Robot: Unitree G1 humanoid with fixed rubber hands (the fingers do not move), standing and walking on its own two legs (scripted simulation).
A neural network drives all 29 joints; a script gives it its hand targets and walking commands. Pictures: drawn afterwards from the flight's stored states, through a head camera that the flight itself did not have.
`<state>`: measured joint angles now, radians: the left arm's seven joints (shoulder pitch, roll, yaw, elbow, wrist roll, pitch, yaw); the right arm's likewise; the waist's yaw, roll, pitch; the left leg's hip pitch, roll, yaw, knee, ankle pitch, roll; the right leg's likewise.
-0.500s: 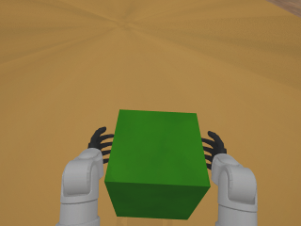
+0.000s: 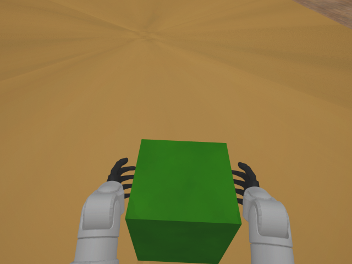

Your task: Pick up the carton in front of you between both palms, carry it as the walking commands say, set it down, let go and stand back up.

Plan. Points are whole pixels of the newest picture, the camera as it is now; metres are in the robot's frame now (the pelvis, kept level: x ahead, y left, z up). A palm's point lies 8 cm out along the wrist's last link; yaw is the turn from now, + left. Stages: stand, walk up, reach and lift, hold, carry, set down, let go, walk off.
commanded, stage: carry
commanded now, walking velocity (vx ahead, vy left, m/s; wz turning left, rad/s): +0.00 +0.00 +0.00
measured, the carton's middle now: (180, 203) +0.29 +0.00 -0.02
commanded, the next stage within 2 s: hold in 0.82 s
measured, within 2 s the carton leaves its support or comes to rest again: neither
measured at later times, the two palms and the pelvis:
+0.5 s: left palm (120, 191) +0.28 +0.14 +0.04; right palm (249, 196) +0.28 -0.15 +0.04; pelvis -0.02 -0.01 +0.00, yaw +0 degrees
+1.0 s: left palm (123, 195) +0.26 +0.13 +0.05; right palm (256, 204) +0.26 -0.17 +0.04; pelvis -0.02 -0.01 +0.01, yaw -2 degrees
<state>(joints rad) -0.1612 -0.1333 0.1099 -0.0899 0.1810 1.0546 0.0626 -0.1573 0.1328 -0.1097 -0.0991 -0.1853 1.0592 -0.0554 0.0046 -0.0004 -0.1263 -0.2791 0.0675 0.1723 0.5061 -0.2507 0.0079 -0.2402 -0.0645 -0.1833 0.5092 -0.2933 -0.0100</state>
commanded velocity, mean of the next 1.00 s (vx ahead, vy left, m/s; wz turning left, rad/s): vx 0.00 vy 0.00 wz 0.00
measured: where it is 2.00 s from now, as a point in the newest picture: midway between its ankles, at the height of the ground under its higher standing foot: outside the picture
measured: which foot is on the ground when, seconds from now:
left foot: down 0.00-1.00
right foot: down 0.00-1.00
